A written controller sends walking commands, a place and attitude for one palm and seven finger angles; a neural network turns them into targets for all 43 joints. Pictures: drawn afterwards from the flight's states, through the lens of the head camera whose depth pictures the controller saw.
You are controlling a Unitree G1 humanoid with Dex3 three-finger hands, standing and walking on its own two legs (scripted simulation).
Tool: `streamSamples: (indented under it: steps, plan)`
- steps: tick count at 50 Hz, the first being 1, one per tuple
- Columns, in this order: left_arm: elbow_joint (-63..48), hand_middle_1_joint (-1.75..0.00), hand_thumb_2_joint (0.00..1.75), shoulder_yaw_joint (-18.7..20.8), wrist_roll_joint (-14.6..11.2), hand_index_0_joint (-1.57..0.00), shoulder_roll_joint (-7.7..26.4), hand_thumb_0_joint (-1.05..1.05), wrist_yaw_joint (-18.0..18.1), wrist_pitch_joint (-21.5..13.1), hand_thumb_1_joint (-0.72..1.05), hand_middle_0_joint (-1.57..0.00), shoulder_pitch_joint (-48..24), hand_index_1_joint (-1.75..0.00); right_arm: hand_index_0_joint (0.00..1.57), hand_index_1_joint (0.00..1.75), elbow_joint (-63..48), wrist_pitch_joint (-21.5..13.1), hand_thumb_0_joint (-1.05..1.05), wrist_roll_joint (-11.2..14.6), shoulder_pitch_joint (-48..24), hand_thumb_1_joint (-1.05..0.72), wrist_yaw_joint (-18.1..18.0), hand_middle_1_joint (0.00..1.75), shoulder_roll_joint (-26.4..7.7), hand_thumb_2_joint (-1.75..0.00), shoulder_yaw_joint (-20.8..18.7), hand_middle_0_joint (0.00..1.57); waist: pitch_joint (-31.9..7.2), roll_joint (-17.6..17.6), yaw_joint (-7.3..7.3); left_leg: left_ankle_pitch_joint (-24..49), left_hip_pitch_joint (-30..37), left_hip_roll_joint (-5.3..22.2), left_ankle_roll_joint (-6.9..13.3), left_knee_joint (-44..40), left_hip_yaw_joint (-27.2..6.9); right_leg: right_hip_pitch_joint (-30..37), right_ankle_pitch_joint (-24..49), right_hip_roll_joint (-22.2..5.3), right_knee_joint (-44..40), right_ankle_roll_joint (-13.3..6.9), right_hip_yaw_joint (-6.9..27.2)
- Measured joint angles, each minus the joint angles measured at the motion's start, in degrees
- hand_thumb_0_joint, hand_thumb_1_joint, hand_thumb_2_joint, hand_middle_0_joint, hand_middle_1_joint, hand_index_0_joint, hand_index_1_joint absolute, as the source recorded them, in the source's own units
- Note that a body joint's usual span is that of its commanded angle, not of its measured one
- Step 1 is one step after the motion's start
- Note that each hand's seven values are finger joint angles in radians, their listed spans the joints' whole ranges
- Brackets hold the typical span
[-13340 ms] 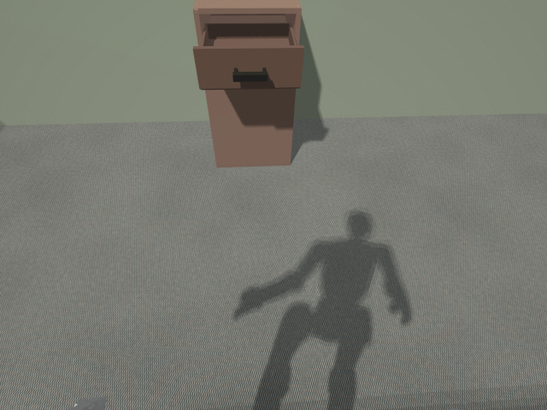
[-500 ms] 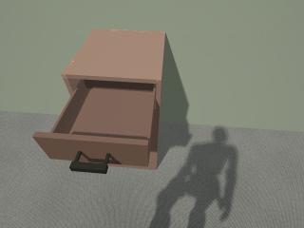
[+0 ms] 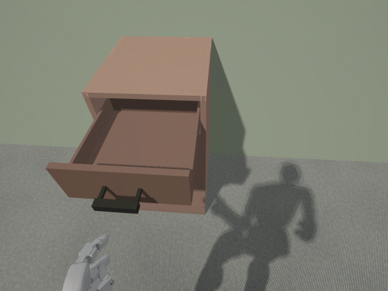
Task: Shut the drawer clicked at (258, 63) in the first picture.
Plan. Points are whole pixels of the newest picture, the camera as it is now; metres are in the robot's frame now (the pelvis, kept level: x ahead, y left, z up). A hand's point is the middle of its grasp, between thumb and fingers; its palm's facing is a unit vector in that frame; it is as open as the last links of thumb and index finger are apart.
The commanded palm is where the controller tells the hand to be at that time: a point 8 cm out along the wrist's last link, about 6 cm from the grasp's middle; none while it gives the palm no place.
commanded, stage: raise the hand and make a fist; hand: left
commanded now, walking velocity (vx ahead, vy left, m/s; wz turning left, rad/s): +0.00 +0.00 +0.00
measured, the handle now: (118, 198) +0.36 +0.21 -0.05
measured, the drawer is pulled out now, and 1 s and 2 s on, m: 0.29 0.29 0.29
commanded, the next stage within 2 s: bring the fist close to the handle in 1.70 s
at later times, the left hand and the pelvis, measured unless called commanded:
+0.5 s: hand (122, 278) +0.16 +0.14 -0.01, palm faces -0.09 -0.99 -0.06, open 4.5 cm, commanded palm +0.14 +0.20 -0.01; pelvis -0.03 -0.02 -0.08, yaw +1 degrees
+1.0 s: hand (111, 265) +0.18 +0.16 +0.02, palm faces -0.05 -1.00 -0.06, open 3.1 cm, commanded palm +0.14 +0.22 +0.03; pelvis -0.01 +0.00 -0.05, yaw +0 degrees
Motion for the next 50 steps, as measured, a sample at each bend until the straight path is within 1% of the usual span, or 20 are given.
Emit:
streamSamples:
  steps: [2,4,6,7,8,10,12,14,17,19,21,23,26,28,30,33,37,40,43,50]
  plan:
    - [-3.09,-0.39,0.9,0.51,-0.87,-0.28,-1.61,0.05,-3.69,-6.73,0.97,-0.28,-3.33,-0.39,0.2,0.3,-4.33,-1.42,0.03,-0.62,-2.6,-0.93,0.9,0.3,-1.44,-0.9,-1.32,0.2,-2.03,-0.57,-0.01,-1.53,-5.0,0.1,-0.09,4.42,0.43,-5.3,-1.48,-0.18,4.62,-0.17,0.46]
    - [-4.45,-0.43,0.9,1.04,-1.89,-0.32,-3.71,0.04,-9.4,-14.22,0.96,-0.31,-5.52,-0.43,0.2,0.3,-8.61,-1.76,0.02,-1.04,-5.55,-0.93,2.37,0.3,-1.85,-0.9,-2.59,0.2,-3.66,-1.9,0.18,-3.46,-9.81,0.58,-0.34,9.22,1.14,-10.53,-3.15,0.03,9.54,-0.48,1.21]
    - [-4.85,-0.47,0.9,1.44,-1.88,-0.35,-5.06,0.02,-15.39,-21.06,0.94,-0.34,-6.13,-0.46,0.2,0.3,-12.97,-1.02,0.02,-1.41,-8.4,-0.92,4.0,0.3,-1.79,-0.9,-3.62,0.2,-4.51,-3.31,0.28,-5.61,-14.09,1.17,-0.58,14.22,1.56,-15.08,-4.99,0.34,14.48,-0.89,1.66]
    - [-5.25,-0.49,0.9,1.55,-1.47,-0.37,-5.24,0.02,-17.53,-23.1,0.94,-0.36,-5.76,-0.48,0.2,0.3,-15.15,-0.31,0.02,-1.47,-9.61,-0.92,4.56,0.3,-1.65,-0.9,-4.0,0.2,-4.81,-4.03,0.48,-6.67,-16.03,1.41,-0.58,16.59,1.72,-17.16,-5.96,0.46,16.9,-1.09,1.85]
    - [-5.88,-0.51,0.9,1.53,-1.12,-0.39,-5.16,0.02,-18.97,-23.88,0.93,-0.38,-4.97,-0.51,0.2,0.3,-17.24,0.61,0.02,-1.4,-10.61,-0.92,4.89,0.3,-1.49,-0.9,-4.25,0.2,-5.03,-4.67,0.82,-7.55,-17.72,1.59,-0.18,18.69,1.83,-18.99,-6.88,0.54,19.11,-1.15,1.96]
    - [-7.47,-0.55,0.9,1.45,-0.68,-0.43,-4.41,0.01,-20.06,-22.61,0.92,-0.43,-2.55,-0.55,0.2,0.3,-20.86,2.82,0.02,-1.11,-12.05,-0.92,5.01,0.3,-1.09,-0.9,-4.44,0.2,-5.18,-5.6,1.77,-9.23,-20.39,1.91,-0.79,22.24,1.68,-21.7,-8.45,0.62,22.64,-1.47,1.89]
    - [-9.14,-0.59,0.9,1.67,-0.54,-0.48,-3.41,0.01,-19.36,-20.18,0.92,-0.47,0.47,-0.59,0.2,0.3,-23.46,4.69,0.01,-0.88,-12.87,-0.92,4.74,0.3,-0.58,-0.9,-4.19,0.2,-5.21,-5.73,2.82,-10.39,-22.49,2.12,-1.26,24.92,1.05,-23.45,-9.6,0.66,24.94,-1.77,1.3]
    - [-11.1,-0.63,0.9,2.45,-0.53,-0.52,-2.27,0.01,-17.93,-18.7,0.91,-0.51,3.41,-0.63,0.19,0.3,-24.94,5.69,0.01,-0.98,-13.06,-0.91,4.31,0.3,0.15,-0.9,-3.55,0.2,-5.4,-5.23,3.84,-11.21,-24.45,2.34,-1.35,27.06,0.04,-24.75,-10.36,0.74,26.36,-2.04,0.32]
    - [-14.41,-0.7,0.9,4.41,-1.38,-0.58,-0.48,0.02,-17.09,-19.57,0.91,-0.57,5.74,-0.7,0.2,0.3,-25.03,5.96,0.01,-1.26,-12.67,-0.91,3.71,0.3,1.5,-0.9,-1.71,0.2,-5.46,-3.97,4.97,-11.98,-27.28,2.65,-1.64,29.77,-1.83,-26.32,-10.97,0.89,27.67,-2.38,-1.51]
    - [-16.23,-0.74,0.9,5.36,-2.48,-0.61,0.33,0.02,-18.02,-20.94,0.91,-0.61,5.24,-0.74,0.2,0.3,-23.85,5.5,0.01,-1.25,-12.19,-0.91,3.4,0.3,2.33,-0.9,-0.08,0.2,-5.25,-2.9,5.37,-12.21,-28.93,2.76,-1.83,31.19,-3.01,-27.15,-11.1,0.94,28.19,-2.54,-2.67]
    - [-17.42,-0.79,0.9,5.65,-3.5,-0.65,0.85,0.02,-19.9,-21.36,0.91,-0.65,3.24,-0.78,0.2,0.3,-22.13,5.01,0.01,-1.06,-11.52,-0.91,3.17,0.3,3.14,-0.9,1.5,0.2,-4.98,-1.82,5.51,-12.26,-30.19,2.84,-1.94,32.15,-3.84,-27.81,-11.02,1.0,28.45,-2.64,-3.46]
    - [-17.77,-0.83,0.9,5.53,-4.25,-0.69,1.15,0.02,-21.93,-20.07,0.91,-0.69,0.7,-0.83,0.2,0.3,-20.32,4.87,0.01,-0.64,-10.58,-0.91,2.91,0.3,4.06,-0.9,2.77,0.2,-4.66,-0.96,5.25,-12.08,-30.71,2.87,-1.97,32.33,-4.14,-28.07,-10.72,1.05,28.26,-2.66,-3.76]
    - [-17.07,-0.89,0.9,5.37,-4.71,-0.75,1.43,0.01,-23.59,-15.51,0.9,-0.75,-2.25,-0.89,0.2,0.3,-18.14,5.43,0.01,-0.05,-8.72,-0.91,2.46,0.3,5.25,-0.9,3.78,0.21,-4.19,-0.17,4.1,-11.4,-29.99,2.88,-1.81,31.02,-3.73,-27.51,-9.91,1.14,26.96,-2.47,-3.37]
    - [-16.91,-0.94,0.9,5.58,-5.0,-0.79,1.44,0.01,-23.28,-12.35,0.9,-0.79,-2.63,-0.93,0.2,0.3,-17.35,5.91,0.01,0.19,-7.09,-0.9,2.14,0.3,5.7,-0.9,3.72,0.21,-4.06,-0.01,3.06,-10.79,-28.72,2.84,-1.56,29.31,-3.06,-26.59,-9.24,1.17,25.54,-2.2,-2.73]
    - [-16.98,-0.98,0.9,6.31,-5.16,-0.83,1.42,0.01,-22.07,-10.71,0.9,-0.83,-1.92,-0.98,0.2,0.3,-16.75,6.2,0.01,0.27,-5.56,-0.9,1.78,0.3,5.77,-0.9,3.22,0.21,-4.05,-0.18,2.13,-10.18,-27.19,2.83,-1.34,27.4,-2.28,-25.51,-8.58,1.27,24.01,-1.95,-1.98]
    - [-17.89,-1.04,0.9,7.43,-5.34,-0.89,1.18,0.01,-19.84,-11.04,0.9,-0.89,0.34,-1.04,0.2,0.3,-16.4,5.96,0.02,0.35,-3.62,-0.9,1.52,0.3,4.94,-0.9,1.88,0.21,-4.06,-0.47,1.11,-9.5,-25.29,2.75,-1.09,25.1,-1.48,-24.01,-7.83,1.32,22.06,-1.65,-1.21]
    - [-19.25,-1.13,0.9,7.83,-5.06,-0.97,1.18,0.01,-18.35,-13.99,0.9,-0.96,3.2,-1.13,0.2,0.3,-16.28,5.01,0.02,0.36,-2.58,-0.91,1.55,0.3,2.75,-0.9,0.08,0.21,-4.0,-0.94,0.68,-9.24,-24.08,2.51,-0.76,23.76,-1.07,-22.92,-7.52,1.18,20.81,-1.26,-0.8]
    - [-19.88,-1.2,0.9,7.3,-4.77,-1.03,1.29,0.01,-18.32,-15.44,0.9,-1.02,4.45,-1.19,0.2,0.3,-16.55,4.28,0.02,0.47,-2.96,-0.91,1.55,0.3,1.24,-0.9,-0.88,0.21,-3.83,-1.2,0.74,-9.4,-23.66,2.33,-0.49,23.59,-1.05,-22.39,-7.6,1.04,20.5,-0.99,-0.77]
    - [-20.82,-1.26,0.9,6.35,-4.42,-1.09,1.29,0.01,-18.22,-15.74,0.9,-1.08,5.33,-1.26,0.2,0.3,-17.26,3.68,0.02,0.51,-3.89,-0.91,1.63,0.3,0.51,-0.9,-1.41,0.2,-3.83,-1.37,0.97,-9.64,-23.11,2.19,-0.26,23.46,-1.06,-21.73,-7.73,0.94,20.21,-0.75,-0.77]
    - [-23.46,-1.41,0.9,4.93,-3.24,-1.23,1.08,0.01,-17.1,-14.48,0.9,-1.23,5.56,-1.41,0.2,0.3,-19.66,3.79,0.01,0.38,-6.68,-0.91,2.17,0.3,1.77,-0.9,-0.44,0.2,-4.16,-1.34,1.86,-9.96,-21.03,1.97,0.08,22.52,-1.18,-19.38,-7.88,0.82,18.92,-0.29,-0.86]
